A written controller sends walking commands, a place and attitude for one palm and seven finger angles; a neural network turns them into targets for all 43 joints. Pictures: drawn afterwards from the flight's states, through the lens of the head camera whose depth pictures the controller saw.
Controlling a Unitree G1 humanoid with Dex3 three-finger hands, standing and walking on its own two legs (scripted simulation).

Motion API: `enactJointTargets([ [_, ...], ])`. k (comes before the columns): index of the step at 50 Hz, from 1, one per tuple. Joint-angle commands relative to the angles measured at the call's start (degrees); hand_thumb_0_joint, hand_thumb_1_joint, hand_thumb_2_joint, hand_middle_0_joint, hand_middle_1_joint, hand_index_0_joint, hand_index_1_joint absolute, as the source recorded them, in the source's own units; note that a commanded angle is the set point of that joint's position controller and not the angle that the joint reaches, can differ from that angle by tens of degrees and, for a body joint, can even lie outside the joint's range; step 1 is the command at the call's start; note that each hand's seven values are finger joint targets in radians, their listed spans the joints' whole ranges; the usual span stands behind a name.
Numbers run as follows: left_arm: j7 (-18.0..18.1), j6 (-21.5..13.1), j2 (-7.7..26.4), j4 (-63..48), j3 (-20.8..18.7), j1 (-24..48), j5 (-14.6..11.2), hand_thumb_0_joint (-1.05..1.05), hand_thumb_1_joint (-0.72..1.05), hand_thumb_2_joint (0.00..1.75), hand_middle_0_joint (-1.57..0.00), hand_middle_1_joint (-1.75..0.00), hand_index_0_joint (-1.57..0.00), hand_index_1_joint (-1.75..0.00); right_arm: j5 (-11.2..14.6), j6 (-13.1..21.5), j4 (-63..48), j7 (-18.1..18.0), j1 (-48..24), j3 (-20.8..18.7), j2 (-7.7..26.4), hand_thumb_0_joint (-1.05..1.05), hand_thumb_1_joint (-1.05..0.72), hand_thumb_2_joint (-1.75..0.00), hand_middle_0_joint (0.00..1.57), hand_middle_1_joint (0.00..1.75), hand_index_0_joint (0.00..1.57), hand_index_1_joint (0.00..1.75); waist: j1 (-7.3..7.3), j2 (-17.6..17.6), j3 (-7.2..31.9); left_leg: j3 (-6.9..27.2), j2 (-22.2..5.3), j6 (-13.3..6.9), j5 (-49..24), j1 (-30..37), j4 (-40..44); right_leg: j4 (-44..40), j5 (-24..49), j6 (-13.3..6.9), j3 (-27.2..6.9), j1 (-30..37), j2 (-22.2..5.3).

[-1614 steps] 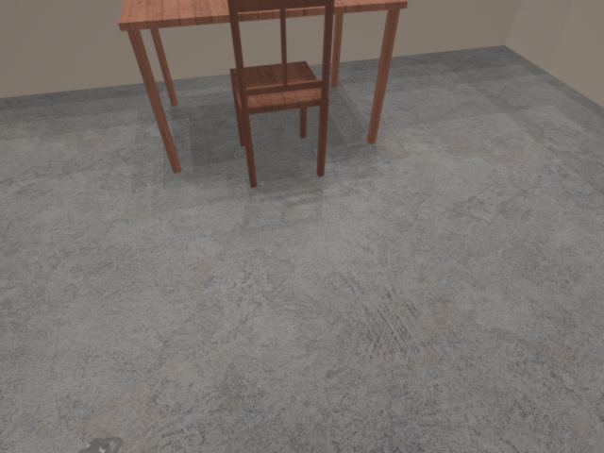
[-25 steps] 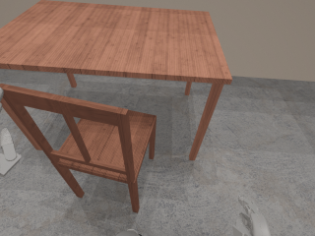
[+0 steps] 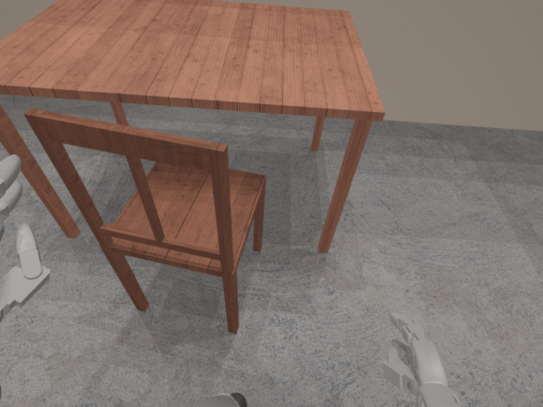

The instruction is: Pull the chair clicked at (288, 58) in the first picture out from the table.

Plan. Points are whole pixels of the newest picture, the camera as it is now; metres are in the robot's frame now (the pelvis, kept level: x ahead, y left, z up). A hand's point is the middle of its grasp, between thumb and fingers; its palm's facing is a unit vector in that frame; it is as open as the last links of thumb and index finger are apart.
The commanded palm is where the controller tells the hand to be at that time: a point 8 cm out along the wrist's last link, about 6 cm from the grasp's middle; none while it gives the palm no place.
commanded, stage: stop stepping back and stand still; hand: left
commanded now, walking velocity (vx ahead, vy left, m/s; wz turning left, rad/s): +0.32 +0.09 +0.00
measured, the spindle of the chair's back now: (148, 201) +0.52 +0.34 -0.09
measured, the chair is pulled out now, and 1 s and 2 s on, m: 0.13 0.13 0.13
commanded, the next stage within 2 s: let the arm hang, fingers relaxed in 1.96 s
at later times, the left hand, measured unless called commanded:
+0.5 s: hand out of the picture +0.09 +0.27 +0.18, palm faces +0.47 -0.79 -0.39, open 7.4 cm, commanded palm +0.05 +0.31 +0.19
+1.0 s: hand out of the picture +0.07 +0.27 +0.18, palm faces +0.54 -0.74 -0.41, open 7.4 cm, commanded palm +0.01 +0.31 +0.19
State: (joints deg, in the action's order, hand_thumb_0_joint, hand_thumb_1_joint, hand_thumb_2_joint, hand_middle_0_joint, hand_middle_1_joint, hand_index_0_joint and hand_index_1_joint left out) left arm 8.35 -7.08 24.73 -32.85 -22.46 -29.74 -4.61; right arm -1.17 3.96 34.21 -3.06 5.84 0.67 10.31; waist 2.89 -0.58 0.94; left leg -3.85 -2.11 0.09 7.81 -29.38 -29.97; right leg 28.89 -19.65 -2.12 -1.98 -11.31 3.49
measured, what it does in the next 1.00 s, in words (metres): walks backwards: left foot, then left foot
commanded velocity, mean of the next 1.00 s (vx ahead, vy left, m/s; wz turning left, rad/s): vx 0.15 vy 0.01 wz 0.00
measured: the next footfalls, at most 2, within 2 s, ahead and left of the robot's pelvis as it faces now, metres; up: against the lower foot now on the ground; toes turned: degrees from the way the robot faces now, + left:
left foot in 0.12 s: +0.07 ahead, +0.10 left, +0.00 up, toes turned +2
left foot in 0.98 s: -0.05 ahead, +0.14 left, +0.00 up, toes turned +7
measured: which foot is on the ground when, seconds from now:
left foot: up 0.00-0.10, down 0.12-0.72, up 0.74-0.96, down 0.98-1.00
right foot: down 0.00-1.00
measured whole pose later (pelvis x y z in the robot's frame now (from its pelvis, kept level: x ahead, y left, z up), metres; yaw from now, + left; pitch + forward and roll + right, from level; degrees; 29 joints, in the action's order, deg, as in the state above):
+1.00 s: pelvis -0.11 +0.00 +0.00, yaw +4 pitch -3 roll +0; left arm 9.9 -8.9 21.8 -26.5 -22.4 -29.0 -2.6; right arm -0.1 6.8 37.8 -5.1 15.9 -0.4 14.4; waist 0.7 0.0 0.3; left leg -2.7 -2.6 -1.6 15.2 -13.9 -29.3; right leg 32.4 -14.8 -2.7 4.9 -15.3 0.1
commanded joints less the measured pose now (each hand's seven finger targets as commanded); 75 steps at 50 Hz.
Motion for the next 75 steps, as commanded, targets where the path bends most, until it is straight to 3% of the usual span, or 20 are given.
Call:
enactJointTargets([
  [1,1.8,-1.7,11.1,-7.4,-6.5,4.2,0.8,0.0,0.9,0.9,-0.2,-0.3,-0.2,-0.3,1.2,2.0,-7.6,-1.2,-0.7,-3.5,9.1,0.0,-0.9,-0.9,0.2,0.3,0.2,0.3,-2.87,-10.1,7.3,4.2,2.6,1.7,11.0,12.7,-20.2,-12.8,12.3,-7.3,-12.1,-11.7,-18.0],
  [5,2.2,-1.4,10.2,-7.3,-6.3,5.1,1.3,0.0,0.9,0.9,-0.2,-0.3,-0.2,-0.3,1.7,2.7,-7.8,-2.8,-2.0,-2.3,10.6,0.0,-0.9,-0.9,0.2,0.3,0.2,0.3,-2.65,7.0,3.9,8.7,-3.7,-2.0,0.7,18.4,7.0,-6.0,8.6,1.1,-1.4,-6.9,-6.1],
  [12,2.0,-4.6,8.5,-9.1,-6.2,3.6,2.8,0.0,0.9,0.9,-0.2,-0.3,-0.2,-0.3,0.8,6.1,-7.2,-2.8,-0.7,-2.2,9.8,0.0,-0.9,-0.9,0.2,0.3,0.2,0.3,-2.53,13.0,1.4,17.8,-7.0,-2.5,36.0,5.0,26.1,0.8,-0.8,2.1,3.6,4.4,0.5],
  [17,2.0,-4.3,8.8,-6.4,-6.7,0.7,2.3,0.0,0.9,0.9,-0.2,-0.3,-0.2,-0.3,0.2,6.0,-6.4,-2.0,0.5,-3.0,9.4,0.0,-0.9,-0.9,0.2,0.3,0.2,0.3,-2.89,3.7,3.3,8.5,-1.4,-0.9,25.9,9.8,12.8,-8.7,-7.5,-1.2,1.0,1.6,-3.5],
  [21,1.9,-3.5,8.2,-5.1,-6.7,1.2,1.4,0.0,0.9,0.9,-0.2,-0.3,-0.2,-0.3,0.2,3.9,-4.4,-1.8,3.0,-3.8,9.4,0.0,-0.9,-0.9,0.2,0.3,0.2,0.3,-3.48,-8.2,1.1,2.5,2.4,0.1,14.0,10.6,-19.2,-17.6,-22.9,-10.0,-17.4,-11.5,-17.4],
  [24,2.8,-3.6,8.2,-3.2,-5.3,9.4,2.1,0.0,0.9,0.9,-0.2,-0.3,-0.2,-0.3,0.6,3.6,-3.9,-2.0,3.4,-2.5,8.8,0.0,-0.9,-0.9,0.2,0.3,0.2,0.3,-4.9,-5.9,-2.8,4.4,-1.4,-1.6,17.8,15.3,-9.4,-11.5,-21.6,-6.5,-10.2,-17.6,-17.3],
  [25,2.8,-3.7,7.7,-2.7,-4.7,11.2,2.5,0.0,0.9,0.9,-0.2,-0.3,-0.2,-0.3,0.4,3.6,-3.9,-2.4,3.2,-2.2,9.4,0.0,-0.9,-0.9,0.2,0.3,0.2,0.3,-4.88,-0.9,-3.8,6.3,-1.8,-3.1,23.0,17.4,-1.5,-5.1,-22.8,-4.0,-5.4,-20.0,-12.8],
  [27,2.4,-4.1,7.5,-6.4,-3.9,13.2,2.9,0.0,0.9,0.9,-0.2,-0.3,-0.2,-0.3,0.4,3.8,-5.6,-2.8,1.6,-2.3,11.1,0.0,-0.9,-0.9,0.2,0.3,0.2,0.3,-4.23,19.3,-3.6,28.1,-13.5,-8.7,39.8,14.5,19.2,22.5,-12.5,1.2,6.2,-20.2,0.2],
  [28,2.4,-4.4,9.4,-7.5,-5.2,15.4,3.5,0.0,0.9,0.9,-0.2,-0.3,-0.2,-0.3,0.6,4.6,-6.0,-2.6,0.0,-2.2,8.8,0.0,-0.9,-0.9,0.2,0.3,0.2,0.3,-3.84,19.3,-4.1,32.3,-15.4,-10.0,44.9,6.8,23.9,33.3,-10.1,1.4,2.9,-16.5,-0.8],
  [34,1.8,-4.1,8.4,-7.7,-5.4,4.6,3.0,0.0,0.9,0.9,-0.2,-0.3,-0.2,-0.3,1.1,5.8,-6.5,-0.6,-1.2,-2.2,8.2,0.0,-0.9,-0.9,0.2,0.3,0.2,0.3,-1.72,13.6,-1.9,11.6,-6.8,-3.9,38.0,-7.0,17.0,5.4,-8.0,-0.2,8.3,10.7,-0.2],
  [35,1.8,-4.1,9.3,-7.6,-6.2,3.6,3.4,0.0,0.9,0.9,-0.2,-0.3,-0.2,-0.3,0.8,5.2,-6.5,-0.6,-0.5,-2.4,7.9,0.0,-0.9,-0.9,0.2,0.3,0.2,0.3,-1.55,5.4,-2.3,6.6,-2.4,-2.0,34.2,-7.9,4.4,-5.2,-10.9,-2.3,1.7,10.6,-3.7],
  [36,1.6,-3.8,11.3,-5.9,-8.2,2.0,3.3,0.0,0.9,0.9,-0.2,-0.3,-0.2,-0.3,0.3,4.4,-7.0,-0.4,-0.3,-2.8,7.4,0.0,-0.9,-0.9,0.2,0.3,0.2,0.3,-1.44,-11.1,-3.7,2.1,3.2,0.1,25.1,-8.9,-18.8,-18.5,-25.9,-8.0,-21.3,2.1,-16.2],
  [37,1.5,-4.4,12.2,-9.9,-8.5,8.0,2.1,0.0,0.9,0.9,-0.2,-0.3,-0.2,-0.3,0.3,4.2,-6.1,-0.7,-0.2,-2.9,8.6,0.0,-0.9,-0.9,0.2,0.3,0.2,0.3,-2.39,-13.1,-4.3,2.6,2.7,1.0,18.0,-7.4,-32.5,-24.3,-23.8,-11.7,-30.5,-6.0,-25.7],
  [40,1.5,-4.5,9.1,-3.1,-7.5,5.5,1.7,0.0,0.9,0.9,-0.2,-0.3,-0.2,-0.3,1.1,4.7,-4.4,-1.1,3.2,-2.7,7.8,0.0,-0.9,-0.9,0.2,0.3,0.2,0.3,-3.74,-3.6,-2.5,3.9,-0.4,0.8,12.7,-1.3,-29.2,-20.6,-18.2,-8.1,-17.3,-8.3,-19.7],
  [45,2.5,-5.1,7.9,-3.1,-5.7,6.7,2.2,0.0,0.9,0.9,-0.2,-0.3,-0.2,-0.3,0.9,5.7,-4.8,-2.5,2.2,-2.1,7.4,0.0,-0.9,-0.9,0.2,0.3,0.2,0.3,-2.78,-4.3,0.6,-2.0,1.8,-1.3,13.5,16.9,-1.8,-15.4,-13.5,-4.7,-7.8,-7.8,-15.8],
  [49,2.9,-5.6,7.7,-6.9,-5.3,7.7,2.2,0.0,0.9,0.9,-0.2,-0.3,-0.2,-0.3,1.3,6.4,-6.3,-2.4,1.4,-2.9,10.4,0.0,-0.9,-0.9,0.2,0.3,0.2,0.3,-2.51,7.1,1.2,15.6,-10.8,-6.9,11.9,21.1,11.4,3.4,1.5,2.1,1.7,-8.5,-4.9],
  [52,2.5,-5.0,7.6,-5.0,-6.3,4.8,2.8,0.0,0.9,0.9,-0.2,-0.3,-0.2,-0.3,2.0,6.6,-5.8,-2.0,0.5,-2.5,8.8,0.0,-0.9,-0.9,0.2,0.3,0.2,0.3,-2.53,8.3,-3.3,10.5,-6.7,-4.4,29.4,5.6,14.0,-1.7,-1.7,2.5,1.3,-0.5,-4.6],
  [56,2.4,-5.3,9.1,-6.9,-7.2,5.5,2.1,0.0,0.9,0.9,-0.2,-0.3,-0.2,-0.3,1.7,7.5,-5.2,-1.1,1.0,-3.1,9.0,0.0,-0.9,-0.9,0.2,0.3,0.2,0.3,-2.99,-2.9,-0.1,2.6,-0.4,-1.5,9.8,12.0,-1.3,-11.1,4.6,-1.1,-8.4,-1.7,-11.8],
  [63,2.1,-5.0,8.1,-6.6,-7.6,-0.4,1.5,0.0,0.9,0.9,-0.2,-0.3,-0.2,-0.3,1.9,6.5,-6.6,-1.0,0.4,-2.7,8.6,0.0,-0.9,-0.9,0.2,0.3,0.2,0.3,-2.31,4.0,4.9,4.0,-3.9,-1.4,-9.2,18.5,4.8,-4.2,22.2,1.5,0.4,3.3,-7.1],
  [75,2.0,-4.0,7.5,-7.2,-6.4,1.9,1.3,0.0,0.9,0.9,-0.2,-0.3,-0.2,-0.3,1.8,5.2,-8.0,-1.5,-0.4,-2.6,8.9,0.0,-0.9,-0.9,0.2,0.3,0.2,0.3,-2.25,4.4,5.4,3.4,-3.3,-1.1,-5.1,18.2,8.0,-6.4,20.6,2.1,1.4,4.8,-5.7],
])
